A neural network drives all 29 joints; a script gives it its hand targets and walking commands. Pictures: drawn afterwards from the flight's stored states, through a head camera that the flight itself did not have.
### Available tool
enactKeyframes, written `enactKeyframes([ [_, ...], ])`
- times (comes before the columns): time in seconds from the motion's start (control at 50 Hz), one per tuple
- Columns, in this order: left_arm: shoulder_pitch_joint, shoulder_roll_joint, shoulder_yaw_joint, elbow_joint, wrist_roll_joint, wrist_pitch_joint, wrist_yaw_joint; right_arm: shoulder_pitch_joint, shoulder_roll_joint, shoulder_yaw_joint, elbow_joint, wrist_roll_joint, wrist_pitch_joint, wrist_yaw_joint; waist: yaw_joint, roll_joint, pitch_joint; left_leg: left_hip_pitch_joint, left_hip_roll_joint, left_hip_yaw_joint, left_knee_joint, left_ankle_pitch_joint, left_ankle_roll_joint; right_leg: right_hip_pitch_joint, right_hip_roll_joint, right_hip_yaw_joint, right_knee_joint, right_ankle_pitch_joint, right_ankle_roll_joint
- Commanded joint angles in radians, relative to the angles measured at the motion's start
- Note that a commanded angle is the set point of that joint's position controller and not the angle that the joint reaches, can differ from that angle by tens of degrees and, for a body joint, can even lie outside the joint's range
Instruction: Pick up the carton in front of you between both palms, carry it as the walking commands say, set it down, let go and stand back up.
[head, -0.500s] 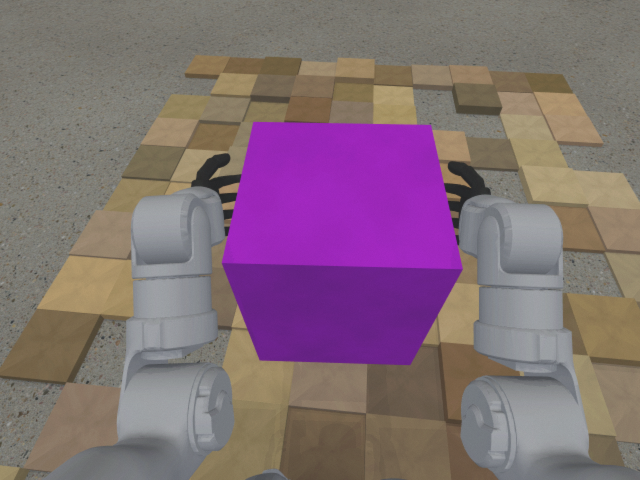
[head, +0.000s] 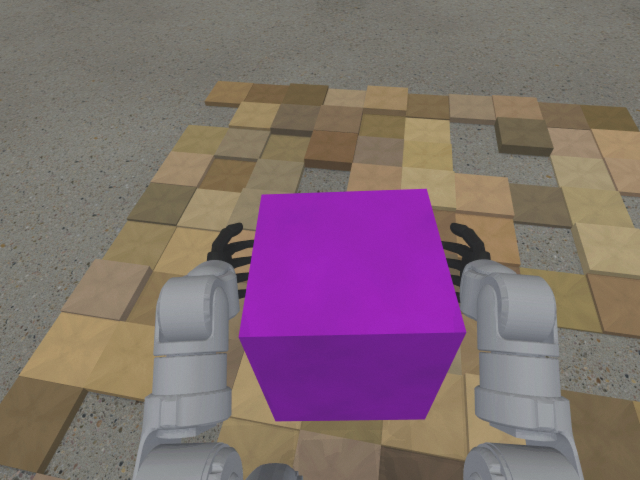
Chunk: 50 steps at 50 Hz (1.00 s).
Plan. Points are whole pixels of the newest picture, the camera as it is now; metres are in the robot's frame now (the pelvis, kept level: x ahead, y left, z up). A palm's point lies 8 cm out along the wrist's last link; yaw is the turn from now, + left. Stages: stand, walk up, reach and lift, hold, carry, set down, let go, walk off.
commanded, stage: carry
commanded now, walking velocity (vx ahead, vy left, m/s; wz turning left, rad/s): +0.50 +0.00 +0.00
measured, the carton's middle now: (346, 311) +0.33 +0.00 +0.01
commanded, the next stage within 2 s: none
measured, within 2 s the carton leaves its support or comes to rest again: neither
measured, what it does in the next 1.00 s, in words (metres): walks ahead: left foot, then right foot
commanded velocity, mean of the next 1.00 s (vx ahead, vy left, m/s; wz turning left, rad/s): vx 0.28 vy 0.00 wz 0.00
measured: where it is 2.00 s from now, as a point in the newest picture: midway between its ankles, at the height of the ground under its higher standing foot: (344, 359)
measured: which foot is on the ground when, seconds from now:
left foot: up 0.00-0.24, down 0.26-0.70, up 0.72-0.98, down 1.00-1.00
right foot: down 0.00-0.26, up 0.28-0.66, down 0.68-1.00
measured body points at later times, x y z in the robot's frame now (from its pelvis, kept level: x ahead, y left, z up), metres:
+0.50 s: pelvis +0.29 +0.03 +0.01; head +0.33 +0.04 +0.46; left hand +0.68 +0.16 +0.11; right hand +0.65 -0.14 +0.12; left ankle +0.30 +0.10 -0.73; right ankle +0.33 -0.11 -0.67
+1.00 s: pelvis +0.54 +0.00 +0.02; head +0.55 -0.01 +0.47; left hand +0.87 +0.16 +0.16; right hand +0.88 -0.15 +0.16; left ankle +0.60 +0.11 -0.72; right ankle +0.54 -0.10 -0.72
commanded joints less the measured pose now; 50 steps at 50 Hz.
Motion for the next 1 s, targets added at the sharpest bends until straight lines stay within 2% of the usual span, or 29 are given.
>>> enactKeyframes([
  [0.0,-0.729,-1.07,-0.763,-0.176,-0.498,-0.019,-0.253,-0.681,1.098,0.728,-0.157,0.404,-0.058,0.229,0.03,-0.129,-0.443,-0.21,0.047,-0.018,-0.097,0.071,-0.016,0.486,-0.281,0.325,-0.163,0.243,-0.143],
  [0.04,-0.702,-1.043,-0.787,-0.17,-0.507,-0.029,-0.259,-0.651,1.056,0.735,-0.159,0.384,-0.072,0.22,0.038,-0.123,-0.413,-0.214,0.047,0.002,-0.222,0.1,-0.022,0.482,-0.262,0.283,-0.161,0.306,-0.149],
  [0.16,-0.751,-0.943,-0.788,-0.099,-0.524,-0.043,-0.255,-0.674,0.922,0.7,-0.12,0.35,-0.08,0.208,0.036,-0.148,-0.351,0.043,-0.033,0.096,-0.563,0.323,0.036,0.395,-0.204,0.134,-0.103,0.566,-0.063],
  [0.18,-0.749,-0.935,-0.776,-0.07,-0.521,-0.039,-0.252,-0.675,0.904,0.682,-0.097,0.348,-0.074,0.209,0.018,-0.137,-0.365,0.122,-0.05,0.113,-0.617,0.351,0.051,0.393,-0.195,0.102,-0.037,0.662,-0.044],
  [0.2,-0.749,-0.929,-0.761,-0.038,-0.516,-0.033,-0.248,-0.661,0.889,0.661,-0.062,0.343,-0.068,0.211,-0.024,-0.111,-0.406,0.288,-0.078,0.153,-0.702,0.392,0.063,0.35,-0.167,0.04,0.084,0.712,-0.014],
  [0.22,-0.752,-0.924,-0.743,-0.002,-0.507,-0.029,-0.245,-0.642,0.873,0.638,-0.019,0.337,-0.063,0.215,-0.066,-0.069,-0.472,0.517,-0.059,0.129,-0.719,0.409,0.074,0.244,-0.124,0.003,0.235,0.619,0.024],
  [0.24,-0.758,-0.919,-0.722,0.029,-0.497,-0.025,-0.244,-0.632,0.856,0.614,0.006,0.336,-0.058,0.22,-0.093,0.056,-0.534,0.742,0.166,-0.164,-0.684,0.426,0.104,0.029,-0.085,0.02,0.445,0.223,0.062],
  [0.26,-0.747,-0.943,-0.698,0.082,-0.487,-0.016,-0.241,-0.653,0.841,0.59,0.054,0.329,-0.058,0.223,-0.095,0.279,-0.58,0.963,0.378,-0.572,-0.74,0.471,0.266,-0.298,0.059,0.071,0.691,-0.288,0.09],
  [0.28,-0.778,-0.941,-0.681,0.088,-0.478,-0.014,-0.239,-0.658,0.88,0.599,0.065,0.351,-0.062,0.229,-0.098,0.254,-0.563,0.933,0.348,-0.618,-0.774,0.38,0.286,-0.387,0.023,0.147,0.803,-0.286,0.064],
  [0.3,-0.82,-0.969,-0.679,0.08,-0.481,-0.016,-0.236,-0.729,0.922,0.607,0.031,0.38,-0.068,0.237,-0.099,0.192,-0.521,0.864,0.307,-0.535,-0.775,0.382,0.264,-0.423,-0.006,0.154,0.814,-0.24,0.048],
  [0.32,-0.863,-1.001,-0.672,0.069,-0.482,-0.02,-0.23,-0.821,0.973,0.624,-0.006,0.416,-0.072,0.244,-0.094,0.083,-0.485,0.789,0.292,-0.449,-0.79,0.411,0.233,-0.411,-0.038,0.159,0.768,-0.183,0.05],
  [0.34,-0.891,-1.019,-0.664,0.053,-0.482,-0.021,-0.222,-0.903,1.015,0.646,-0.045,0.455,-0.074,0.249,-0.085,0.064,-0.459,0.716,0.272,-0.387,-0.805,0.445,0.213,-0.383,-0.056,0.157,0.711,-0.148,0.057],
  [0.4,-0.875,-1.032,-0.639,0.019,-0.451,-0.014,-0.188,-0.979,1.07,0.668,-0.11,0.521,-0.063,0.254,-0.077,0.078,-0.475,0.653,0.242,-0.276,-0.848,0.471,0.19,-0.307,-0.058,0.122,0.585,-0.098,0.076],
  [0.5,-0.766,-0.993,-0.622,-0.028,-0.386,0.016,-0.158,-0.883,1.061,0.654,-0.136,0.514,-0.023,0.265,-0.08,0.107,-0.45,0.731,0.214,-0.163,-0.874,0.599,0.183,-0.327,-0.063,0.069,0.304,-0.003,0.095],
  [0.56,-0.713,-0.986,-0.641,-0.078,-0.37,0.039,-0.167,-0.794,1.044,0.649,-0.153,0.482,0.003,0.272,-0.073,0.124,-0.408,0.742,0.193,-0.091,-0.867,0.7,0.149,-0.268,-0.046,0.025,0.123,0.116,0.093],
  [0.6,-0.676,-0.981,-0.655,-0.118,-0.369,0.057,-0.179,-0.714,1.025,0.645,-0.171,0.444,0.019,0.271,-0.071,0.131,-0.37,0.734,0.15,-0.009,-0.814,0.861,0.112,-0.191,0.0,-0.034,-0.017,0.212,0.103],
  [0.64,-0.651,-0.969,-0.672,-0.163,-0.377,0.073,-0.195,-0.664,0.991,0.643,-0.214,0.405,0.03,0.265,-0.056,0.126,-0.389,0.665,0.111,0.071,-0.674,0.924,0.07,0.027,0.041,-0.108,-0.161,0.354,0.102],
  [0.66,-0.653,-0.955,-0.681,-0.19,-0.38,0.081,-0.203,-0.636,0.969,0.644,-0.234,0.39,0.036,0.261,-0.052,0.106,-0.415,0.557,0.091,0.09,-0.581,0.857,0.039,0.202,0.008,-0.082,-0.198,0.451,0.087],
  [0.68,-0.645,-0.927,-0.684,-0.193,-0.372,0.083,-0.206,-0.67,0.957,0.649,-0.272,0.39,0.049,0.259,-0.02,-0.014,-0.518,0.304,0.067,0.074,-0.389,0.657,-0.012,0.534,-0.174,0.115,-0.05,0.787,-0.016],
  [0.7,-0.6,-0.92,-0.679,-0.195,-0.37,0.082,-0.205,-0.68,0.943,0.657,-0.312,0.398,0.063,0.258,0.021,-0.183,-0.603,0.068,-0.006,0.064,-0.193,0.284,-0.037,0.754,-0.326,0.335,-0.004,1.048,-0.142],
  [0.72,-0.577,-0.912,-0.679,-0.237,-0.377,0.086,-0.204,-0.668,0.949,0.674,-0.329,0.403,0.071,0.26,0.023,-0.252,-0.581,-0.079,-0.068,0.017,-0.077,-0.159,-0.037,0.783,-0.378,0.417,-0.049,1.176,-0.184],
  [0.74,-0.597,-0.915,-0.692,-0.294,-0.391,0.093,-0.203,-0.651,0.952,0.678,-0.328,0.402,0.072,0.259,0.009,-0.162,-0.575,-0.104,-0.031,-0.046,-0.058,-0.181,-0.033,0.775,-0.381,0.371,-0.056,1.126,-0.159],
  [0.78,-0.617,-0.921,-0.715,-0.376,-0.401,0.099,-0.205,-0.613,0.944,0.676,-0.364,0.392,0.073,0.252,-0.016,-0.077,-0.52,-0.025,0.037,-0.065,-0.277,-0.107,-0.03,0.624,-0.339,0.273,-0.114,0.89,-0.084],
  [0.82,-0.608,-0.909,-0.729,-0.405,-0.416,0.108,-0.215,-0.58,0.935,0.69,-0.377,0.372,0.073,0.24,-0.021,-0.124,-0.506,0.12,0.013,-0.012,-0.452,-0.051,-0.049,0.5,-0.282,0.174,-0.157,0.73,-0.059],
  [0.88,-0.563,-0.865,-0.742,-0.358,-0.423,0.117,-0.238,-0.549,0.911,0.719,-0.357,0.354,0.072,0.228,-0.015,-0.186,-0.5,0.218,-0.009,0.042,-0.583,0.079,-0.049,0.434,-0.263,0.091,-0.131,0.738,-0.058],
  [0.92,-0.574,-0.849,-0.745,-0.305,-0.429,0.121,-0.251,-0.568,0.898,0.729,-0.325,0.36,0.075,0.231,-0.02,-0.175,-0.488,0.307,-0.007,0.077,-0.723,0.254,-0.04,0.379,-0.229,0.047,-0.085,0.642,-0.025],
  [0.94,-0.588,-0.844,-0.745,-0.275,-0.431,0.122,-0.257,-0.589,0.891,0.73,-0.305,0.365,0.077,0.236,-0.017,-0.158,-0.467,0.359,0.004,0.074,-0.772,0.363,-0.035,0.332,-0.203,0.039,-0.065,0.551,0.001],
  [0.96,-0.604,-0.837,-0.741,-0.234,-0.427,0.122,-0.261,-0.61,0.887,0.727,-0.277,0.369,0.081,0.242,-0.018,-0.136,-0.455,0.426,0.05,0.048,-0.791,0.429,-0.027,0.27,-0.192,0.038,-0.044,0.434,0.023],
  [0.98,-0.615,-0.829,-0.732,-0.185,-0.422,0.121,-0.263,-0.628,0.876,0.717,-0.244,0.376,0.086,0.249,-0.017,-0.086,-0.454,0.504,0.126,-0.015,-0.765,0.592,-0.017,0.183,-0.173,0.036,-0.012,0.283,0.047],
])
